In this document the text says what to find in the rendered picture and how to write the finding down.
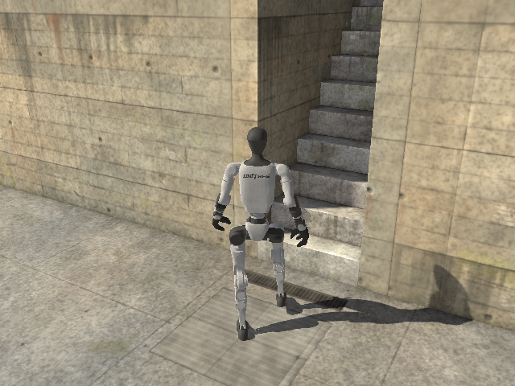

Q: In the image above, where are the stairs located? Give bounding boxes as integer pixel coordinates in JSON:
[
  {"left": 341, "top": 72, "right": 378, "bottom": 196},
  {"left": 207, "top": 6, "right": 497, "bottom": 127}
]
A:
[{"left": 257, "top": 0, "right": 384, "bottom": 287}]

